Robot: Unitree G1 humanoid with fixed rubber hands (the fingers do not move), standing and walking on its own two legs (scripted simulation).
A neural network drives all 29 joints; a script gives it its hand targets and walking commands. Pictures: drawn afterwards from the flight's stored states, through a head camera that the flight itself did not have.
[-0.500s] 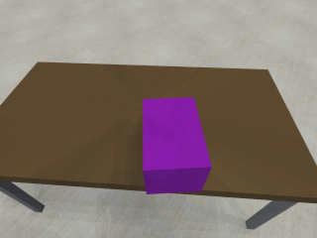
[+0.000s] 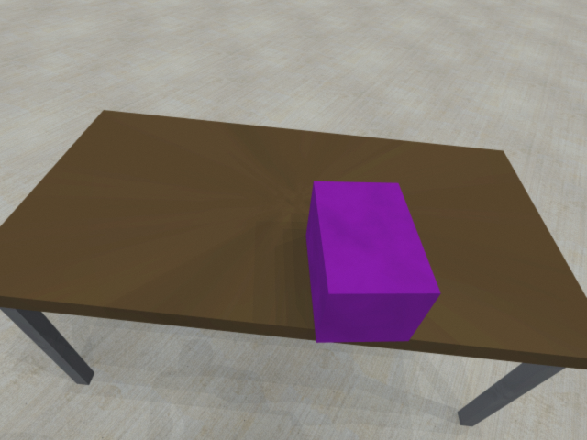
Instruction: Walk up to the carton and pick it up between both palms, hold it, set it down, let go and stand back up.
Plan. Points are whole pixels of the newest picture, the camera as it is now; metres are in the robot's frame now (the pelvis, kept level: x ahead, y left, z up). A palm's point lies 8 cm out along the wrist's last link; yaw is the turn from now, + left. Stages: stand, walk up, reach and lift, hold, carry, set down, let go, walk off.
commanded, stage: walk up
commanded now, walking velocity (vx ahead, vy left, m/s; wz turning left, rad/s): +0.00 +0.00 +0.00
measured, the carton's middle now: (359, 258) +0.49 -0.12 -0.10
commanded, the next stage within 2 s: none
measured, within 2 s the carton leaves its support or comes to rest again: neither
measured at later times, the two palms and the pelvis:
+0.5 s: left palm out of the picture +0.06 +0.18 -0.15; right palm out of the picture -0.10 -0.35 -0.10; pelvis -0.02 -0.07 +0.00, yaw +0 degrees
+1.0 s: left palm out of the picture +0.03 +0.05 -0.15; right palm out of the picture -0.03 -0.39 -0.16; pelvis +0.01 -0.17 -0.01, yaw -1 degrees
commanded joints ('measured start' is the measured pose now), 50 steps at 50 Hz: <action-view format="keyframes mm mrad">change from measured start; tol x32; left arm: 1 22 25 -8 -7 -18 -20 19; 50 18 84 -23 -115 -21 -78 23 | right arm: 1 33 -112 -13 -16 -5 -21 -15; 50 62 -130 -42 55 -5 20 -14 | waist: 1 -17 175 94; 11 -175 -174 104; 25 -8 453 104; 32 -61 -322 102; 50 -17 54 33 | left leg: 1 42 196 -191 -128 8 63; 10 32 100 -107 -11 192 34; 12 279 596 -627 -41 345 142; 22 -156 264 -136 -68 76 52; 24 -254 234 -130 -203 -416 5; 31 -300 74 -22 383 -410 -51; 50 134 129 -119 -12 200 -22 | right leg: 1 -12 6 -6 -152 -52 10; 10 180 -78 65 -413 249 -23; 12 -329 -9 -25 168 -265 56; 19 -257 12 70 439 65 58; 28 186 64 -135 -262 78 71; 33 -56 -304 376 -675 -172 38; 50 130 -127 149 -409 273 -87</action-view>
